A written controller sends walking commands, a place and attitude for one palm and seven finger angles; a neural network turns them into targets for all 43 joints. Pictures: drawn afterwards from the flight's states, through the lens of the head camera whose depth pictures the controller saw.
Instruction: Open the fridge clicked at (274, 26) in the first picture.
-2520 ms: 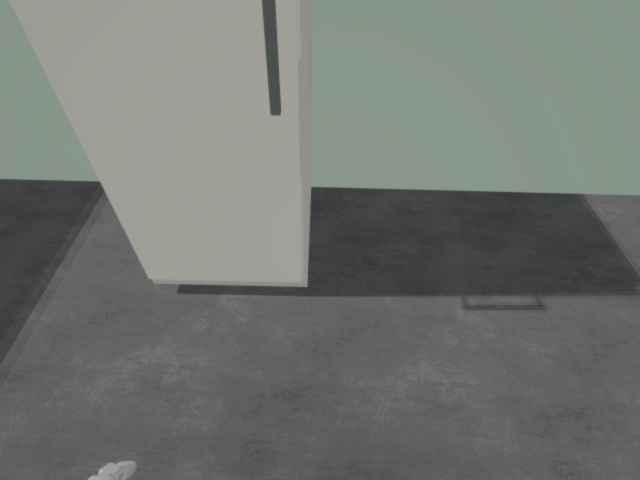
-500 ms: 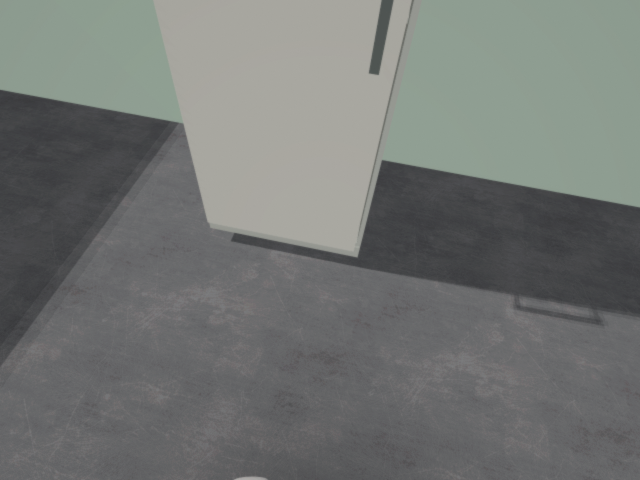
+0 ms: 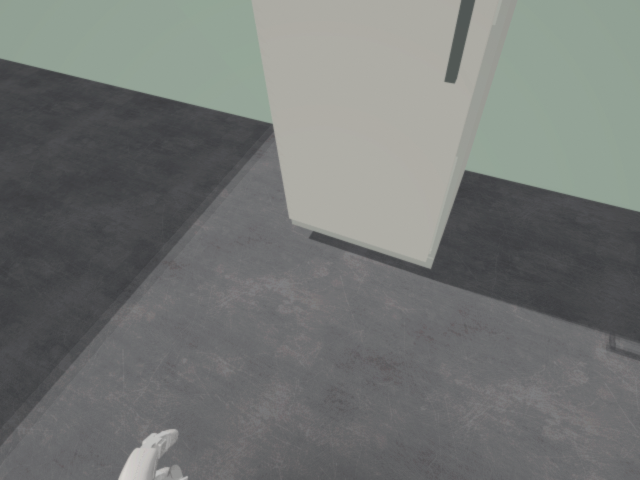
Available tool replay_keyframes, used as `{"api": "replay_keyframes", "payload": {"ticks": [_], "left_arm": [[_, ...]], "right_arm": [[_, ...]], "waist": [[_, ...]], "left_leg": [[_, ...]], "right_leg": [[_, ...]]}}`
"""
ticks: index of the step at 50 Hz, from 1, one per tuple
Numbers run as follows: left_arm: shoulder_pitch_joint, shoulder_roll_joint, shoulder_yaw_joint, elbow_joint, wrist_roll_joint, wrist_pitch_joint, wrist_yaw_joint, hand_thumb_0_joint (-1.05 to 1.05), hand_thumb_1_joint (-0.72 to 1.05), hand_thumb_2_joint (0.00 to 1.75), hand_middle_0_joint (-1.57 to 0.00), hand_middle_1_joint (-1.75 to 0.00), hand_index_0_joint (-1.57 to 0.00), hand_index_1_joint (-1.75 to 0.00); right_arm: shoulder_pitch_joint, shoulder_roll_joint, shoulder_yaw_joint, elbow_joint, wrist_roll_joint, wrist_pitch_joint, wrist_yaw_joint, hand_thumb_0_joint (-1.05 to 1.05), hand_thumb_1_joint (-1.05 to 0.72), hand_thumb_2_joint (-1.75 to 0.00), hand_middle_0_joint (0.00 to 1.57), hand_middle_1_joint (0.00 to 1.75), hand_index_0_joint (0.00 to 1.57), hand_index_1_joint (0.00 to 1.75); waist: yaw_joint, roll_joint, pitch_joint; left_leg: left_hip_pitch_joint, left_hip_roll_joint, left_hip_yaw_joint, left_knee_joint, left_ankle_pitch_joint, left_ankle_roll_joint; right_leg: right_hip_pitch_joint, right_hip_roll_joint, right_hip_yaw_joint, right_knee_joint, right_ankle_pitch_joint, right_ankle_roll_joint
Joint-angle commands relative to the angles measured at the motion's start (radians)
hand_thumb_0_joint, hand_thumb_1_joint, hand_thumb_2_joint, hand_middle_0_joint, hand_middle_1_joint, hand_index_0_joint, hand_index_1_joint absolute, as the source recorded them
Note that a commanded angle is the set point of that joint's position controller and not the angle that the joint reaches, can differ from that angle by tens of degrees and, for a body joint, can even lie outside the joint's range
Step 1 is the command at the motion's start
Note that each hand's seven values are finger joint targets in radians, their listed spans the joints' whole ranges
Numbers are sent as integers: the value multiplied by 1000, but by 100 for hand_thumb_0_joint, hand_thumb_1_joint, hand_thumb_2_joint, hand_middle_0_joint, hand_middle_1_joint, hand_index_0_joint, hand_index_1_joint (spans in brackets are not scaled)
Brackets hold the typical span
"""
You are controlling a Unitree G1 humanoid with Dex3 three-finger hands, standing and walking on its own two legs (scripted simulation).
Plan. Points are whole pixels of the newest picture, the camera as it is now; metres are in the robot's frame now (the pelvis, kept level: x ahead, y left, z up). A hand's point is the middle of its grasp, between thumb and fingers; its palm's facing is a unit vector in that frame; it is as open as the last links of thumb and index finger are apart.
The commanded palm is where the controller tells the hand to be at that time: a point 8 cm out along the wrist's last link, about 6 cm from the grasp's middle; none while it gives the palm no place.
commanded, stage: walk to a spot facing it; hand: right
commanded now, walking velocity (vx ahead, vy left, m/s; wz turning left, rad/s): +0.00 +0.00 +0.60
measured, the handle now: out of the picture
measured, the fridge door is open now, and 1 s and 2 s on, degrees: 0 0 0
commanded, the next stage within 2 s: turn to face it in 1.62 s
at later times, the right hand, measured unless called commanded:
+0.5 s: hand out of the picture +0.15 -0.14 -0.15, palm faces -0.36 +0.91 -0.21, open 7.4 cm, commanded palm none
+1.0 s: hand (424, 474) +0.17 -0.13 -0.19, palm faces -0.45 +0.88 -0.14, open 7.4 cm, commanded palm none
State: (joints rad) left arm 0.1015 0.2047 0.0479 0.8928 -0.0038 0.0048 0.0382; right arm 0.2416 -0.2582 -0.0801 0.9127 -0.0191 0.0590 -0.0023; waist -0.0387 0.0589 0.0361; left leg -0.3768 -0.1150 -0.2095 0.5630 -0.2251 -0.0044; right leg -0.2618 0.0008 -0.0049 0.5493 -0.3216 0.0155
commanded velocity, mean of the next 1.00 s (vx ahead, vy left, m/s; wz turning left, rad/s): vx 0.22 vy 0.00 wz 0.51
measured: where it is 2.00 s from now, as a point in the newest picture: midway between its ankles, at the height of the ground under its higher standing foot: (283, 439)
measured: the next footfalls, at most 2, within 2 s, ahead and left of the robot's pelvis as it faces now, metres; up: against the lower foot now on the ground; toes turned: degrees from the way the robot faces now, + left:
left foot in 0.52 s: -0.04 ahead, +0.13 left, +0.00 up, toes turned +27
right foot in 0.98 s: +0.31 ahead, +0.04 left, +0.00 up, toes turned +26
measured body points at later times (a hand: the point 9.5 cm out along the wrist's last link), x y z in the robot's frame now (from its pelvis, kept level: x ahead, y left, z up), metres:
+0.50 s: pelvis -0.02 +0.00 +0.00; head +0.01 +0.02 +0.45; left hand -0.12 +0.24 -0.15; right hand +0.17 -0.19 -0.14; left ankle -0.08 +0.11 -0.72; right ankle -0.01 -0.11 -0.73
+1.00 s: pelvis +0.14 +0.05 -0.01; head +0.19 +0.04 +0.43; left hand +0.13 +0.33 -0.13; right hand +0.19 -0.18 -0.18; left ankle -0.07 +0.11 -0.73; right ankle +0.28 +0.02 -0.73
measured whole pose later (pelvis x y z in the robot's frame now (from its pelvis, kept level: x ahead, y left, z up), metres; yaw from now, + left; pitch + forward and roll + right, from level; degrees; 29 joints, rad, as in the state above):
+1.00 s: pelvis +0.14 +0.05 -0.01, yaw +33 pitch +0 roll +2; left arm 0.11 0.19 0.05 0.91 0.02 -0.04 -0.02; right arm 0.46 -0.18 -0.05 1.07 -0.02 -0.03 -0.01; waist -0.06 0.04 0.05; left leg 0.01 -0.01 -0.10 0.51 -0.49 -0.02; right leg -0.47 -0.07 -0.10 0.65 -0.21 0.01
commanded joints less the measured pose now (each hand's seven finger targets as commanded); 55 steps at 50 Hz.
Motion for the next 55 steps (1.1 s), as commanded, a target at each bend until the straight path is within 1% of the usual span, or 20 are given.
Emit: {"api": "replay_keyframes", "payload": {"ticks": [1, 4, 6, 11, 18, 22, 24, 25, 26, 27, 28, 33, 45, 46, 48, 49, 50, 51, 52, 55], "left_arm": [[73, 234, 40, -73, 23, -14, 10, 0, 90, 90, -20, -30, -20, -30], [-16, 157, 14, -96, 23, -25, 12, 0, 90, 90, -20, -30, -20, -30], [45, 151, 18, -79, 25, -28, 11, 0, 90, 90, -20, -30, -20, -30], [187, 158, 30, -32, 23, -30, 10, 0, 90, 90, -20, -30, -20, -30], [202, 190, 51, 1, 30, -22, -1, 0, 90, 90, -20, -30, -20, -30], [206, 210, 57, 23, 36, -20, -13, 0, 90, 90, -20, -30, -20, -30], [193, 197, 53, 27, 33, -16, -21, 0, 90, 90, -20, -30, -20, -30], [196, 151, 40, 14, 23, -11, -30, 0, 90, 90, -20, -30, -20, -30], [126, 79, 12, -54, 26, -9, -41, 0, 90, 90, -20, -30, -20, -30], [25, 141, 20, -90, 35, -7, -41, 0, 90, 90, -20, -30, -20, -30], [30, 138, 29, -86, 33, -8, -49, 0, 90, 90, -20, -30, -20, -30], [115, 114, 36, -6, 42, -16, -57, 0, 90, 90, -20, -30, -20, -30], [-80, 65, 19, -88, 24, -49, -70, 0, 90, 90, -20, -30, -20, -30], [-49, 71, 20, -80, 22, -56, -66, 0, 90, 90, -20, -30, -20, -30], [206, 122, 34, 5, 26, -71, -41, 0, 90, 90, -20, -30, -20, -30], [379, 235, 60, 54, 37, -77, -26, 0, 90, 90, -20, -30, -20, -30], [460, 324, 74, 74, 38, -79, -21, 0, 90, 90, -20, -30, -20, -30], [417, 298, 57, 63, 29, -65, -17, 0, 90, 90, -20, -30, -20, -30], [312, 226, 46, 56, 28, -68, -11, 0, 90, 90, -20, -30, -20, -30], [185, 91, 5, 37, 26, -91, -9, 0, 90, 90, -20, -30, -20, -30]], "right_arm": [[-39, -124, -42, -101, -15, -14, 11, 0, -90, -90, 20, 30, 20, 30], [14, -106, -47, -60, -20, -2, 35, 0, -90, -90, 20, 30, 20, 30], [12, -82, -38, -58, -14, 2, 37, 0, -90, -90, 20, 30, 20, 30], [-83, -60, -25, -82, -7, 5, 38, 0, -90, -90, 20, 30, 20, 30], [-141, -34, -14, -97, -2, 6, 41, 0, -90, -90, 20, 30, 20, 30], [-144, -28, -12, -103, -5, -9, 50, 0, -90, -90, 20, 30, 20, 30], [-42, -54, -18, -67, -9, -23, 44, 0, -90, -90, 20, 30, 20, 30], [69, -137, -36, -31, -16, -39, 34, 0, -90, -90, 20, 30, 20, 30], [156, -262, -56, -5, -10, -50, 16, 0, -90, -90, 20, 30, 20, 30], [197, -257, -59, -4, 7, -48, -2, 0, -90, -90, 20, 30, 20, 30], [134, -225, -53, -17, 5, -55, -7, 0, -90, -90, 20, 30, 20, 30], [59, -104, -9, -17, 3, -106, 2, 0, -90, -90, 20, 30, 20, 30], [187, -103, -2, 76, -13, -126, -19, 0, -90, -90, 20, 30, 20, 30], [172, -112, -7, 75, -12, -126, -19, 0, -90, -90, 20, 30, 20, 30], [128, -120, -18, 74, -2, -127, -17, 0, -90, -90, 20, 30, 20, 30], [157, -68, -19, 72, 9, -125, -8, 0, -90, -90, 20, 30, 20, 30], [218, -10, -8, 56, 20, -120, 7, 0, -90, -90, 20, 30, 20, 30], [177, -37, -11, 49, 14, -116, 4, 0, -90, -90, 20, 30, 20, 30], [145, -40, -15, 66, 10, -106, 1, 0, -90, -90, 20, 30, 20, 30], [102, 12, -17, 70, -8, -78, 35, 0, -90, -90, 20, 30, 20, 30]], "waist": [[44, -224, -31], [-14, -180, 17], [2, -211, -1], [61, -201, -6], [78, -245, -29], [79, -249, -65], [18, -144, -97], [-36, 75, -133], [-84, 358, -102], [-109, 240, -50], [-64, 149, 0], [38, 56, 74], [-5, 77, 73], [10, 79, 52], [127, 18, -76], [182, -189, -226], [168, -475, -308], [159, -355, -261], [117, -331, -174], [34, -180, 45]], "left_leg": [[-236, 66, 83, 526, -286, -54], [-202, 96, 137, 703, -140, -67], [-240, 99, 159, 708, -111, -79], [-261, 144, 189, 581, -134, -93], [-104, 175, 264, 316, -201, -68], [14, 159, 305, 136, -238, -31], [255, 125, 335, -65, -123, 0], [473, 268, 163, -203, -229, 47], [540, 500, -303, -348, -309, 156], [448, 532, -352, -398, -324, 202], [406, 494, -261, -407, -413, 202], [250, 332, -17, -362, 43, 145], [328, 337, -40, -291, 297, 161], [305, 334, -39, -253, 355, 157], [217, 252, 19, 28, 487, 108], [84, 152, 100, 300, 234, 65], [-171, 28, 200, 630, -344, 16], [-205, 84, 117, 751, -334, 34], [-223, 133, 105, 818, -223, 27], [-156, 206, 175, 755, -66, -3]], "right_leg": [[81, -454, 371, -326, 150, -171], [-4, -284, 106, -283, 253, -117], [100, -249, 43, -254, 323, -114], [219, -307, 31, -234, 430, -151], [186, -371, -56, -208, 419, -165], [148, -407, -74, -207, 81, -128], [2, -375, -140, -46, -98, -62], [-198, -292, -259, 213, -215, 6], [-517, -133, -225, 535, -382, 61], [-556, -141, -73, 612, -298, 42], [-566, -169, -37, 620, -181, 35], [-427, -164, -48, 566, 75, 70], [-315, -109, -72, 180, 85, 35], [-223, -89, -83, 124, 63, 23], [153, -46, -89, -44, 148, 7], [422, -220, 68, -75, 133, -24], [575, -507, 439, -181, 168, -101], [464, -541, 512, -261, 92, -137], [346, -508, 428, -311, 38, -68], [31, -368, 72, -308, 302, -11]]}}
